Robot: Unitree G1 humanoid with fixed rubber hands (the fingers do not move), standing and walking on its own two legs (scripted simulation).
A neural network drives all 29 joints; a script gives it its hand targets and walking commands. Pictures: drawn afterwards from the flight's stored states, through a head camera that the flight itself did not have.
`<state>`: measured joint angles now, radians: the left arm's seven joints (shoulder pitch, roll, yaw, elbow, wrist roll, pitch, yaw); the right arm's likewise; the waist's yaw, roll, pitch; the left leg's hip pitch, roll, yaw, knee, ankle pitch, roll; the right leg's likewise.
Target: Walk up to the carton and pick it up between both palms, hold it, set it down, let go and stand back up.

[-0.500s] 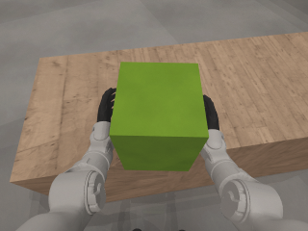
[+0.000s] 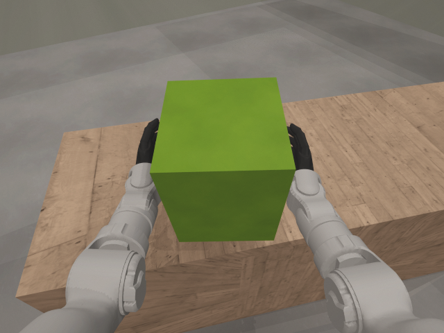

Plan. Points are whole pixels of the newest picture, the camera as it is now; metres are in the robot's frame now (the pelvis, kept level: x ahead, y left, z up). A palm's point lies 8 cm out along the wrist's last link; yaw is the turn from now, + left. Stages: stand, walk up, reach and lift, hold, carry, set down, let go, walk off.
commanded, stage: reach and lift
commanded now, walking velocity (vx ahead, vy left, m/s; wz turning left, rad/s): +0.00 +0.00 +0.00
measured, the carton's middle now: (224, 165) +0.41 +0.01 +0.09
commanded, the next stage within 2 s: hold in 1.78 s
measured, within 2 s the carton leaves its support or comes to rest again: neither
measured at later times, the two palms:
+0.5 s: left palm (139, 156) +0.37 +0.16 +0.16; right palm (312, 167) +0.35 -0.13 +0.14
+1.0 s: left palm (156, 155) +0.36 +0.13 +0.16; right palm (332, 167) +0.34 -0.16 +0.15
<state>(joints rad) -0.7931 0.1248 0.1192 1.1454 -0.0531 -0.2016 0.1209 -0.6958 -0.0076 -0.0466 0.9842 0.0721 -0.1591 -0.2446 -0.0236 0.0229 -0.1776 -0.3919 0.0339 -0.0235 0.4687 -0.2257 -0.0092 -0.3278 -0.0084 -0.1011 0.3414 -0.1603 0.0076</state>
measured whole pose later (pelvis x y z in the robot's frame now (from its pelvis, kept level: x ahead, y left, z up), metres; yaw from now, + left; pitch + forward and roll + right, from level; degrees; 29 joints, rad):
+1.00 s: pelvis -0.02 +0.00 +0.01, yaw +0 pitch -5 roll -1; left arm -0.60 -0.02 0.25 0.31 0.24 0.52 0.07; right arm -0.61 -0.04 -0.01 0.58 0.19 0.26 -0.21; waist -0.10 -0.04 0.01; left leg -0.10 0.03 -0.01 0.38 -0.19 -0.01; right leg -0.05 -0.01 -0.09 0.26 -0.13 0.01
